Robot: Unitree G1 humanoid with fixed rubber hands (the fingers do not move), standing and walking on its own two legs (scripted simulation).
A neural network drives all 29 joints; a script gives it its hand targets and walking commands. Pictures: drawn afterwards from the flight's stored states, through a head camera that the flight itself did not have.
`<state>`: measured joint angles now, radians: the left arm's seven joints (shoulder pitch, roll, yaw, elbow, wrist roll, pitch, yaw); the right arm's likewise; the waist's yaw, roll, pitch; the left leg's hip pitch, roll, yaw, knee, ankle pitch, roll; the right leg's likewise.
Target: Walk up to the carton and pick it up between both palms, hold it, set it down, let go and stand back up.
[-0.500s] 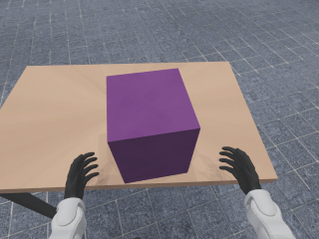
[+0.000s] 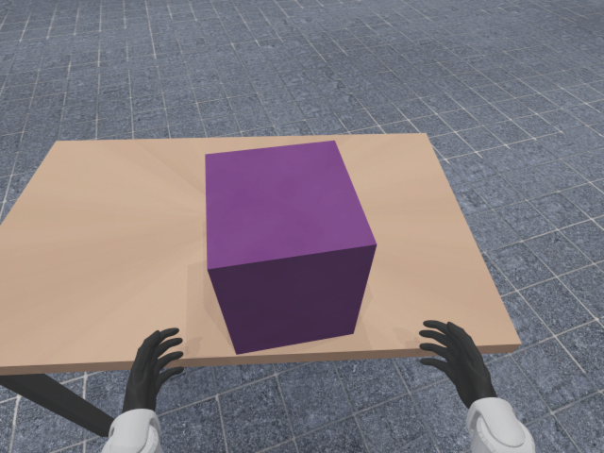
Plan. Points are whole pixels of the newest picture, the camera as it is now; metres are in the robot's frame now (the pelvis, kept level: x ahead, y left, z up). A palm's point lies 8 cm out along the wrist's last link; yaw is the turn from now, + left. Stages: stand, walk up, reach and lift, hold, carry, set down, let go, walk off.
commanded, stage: set down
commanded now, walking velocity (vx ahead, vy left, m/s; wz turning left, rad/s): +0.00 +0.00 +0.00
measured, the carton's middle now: (284, 250) +0.40 +0.08 +0.01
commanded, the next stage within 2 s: let go in 0.62 s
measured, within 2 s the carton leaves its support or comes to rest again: neither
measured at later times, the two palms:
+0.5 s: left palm (154, 411) +0.16 +0.23 -0.05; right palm (476, 422) +0.18 -0.19 -0.05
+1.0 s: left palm (168, 410) +0.17 +0.22 -0.06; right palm (488, 423) +0.19 -0.22 -0.08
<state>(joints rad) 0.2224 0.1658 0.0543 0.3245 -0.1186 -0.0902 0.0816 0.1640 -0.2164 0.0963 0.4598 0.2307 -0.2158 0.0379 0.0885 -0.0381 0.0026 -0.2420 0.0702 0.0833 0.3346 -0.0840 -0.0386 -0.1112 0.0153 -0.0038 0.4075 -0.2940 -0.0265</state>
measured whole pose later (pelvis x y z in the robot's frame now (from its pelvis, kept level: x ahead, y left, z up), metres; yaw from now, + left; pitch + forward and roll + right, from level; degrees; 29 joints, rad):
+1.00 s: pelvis +0.04 +0.00 +0.00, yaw +1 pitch -5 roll +1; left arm 0.30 0.14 0.03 0.45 0.02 0.01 0.01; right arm 0.22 -0.24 0.09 0.73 0.11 -0.28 0.01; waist 0.03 0.00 0.06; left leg -0.09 0.06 0.07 0.36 -0.17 -0.05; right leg 0.09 0.01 -0.02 0.33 -0.33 -0.03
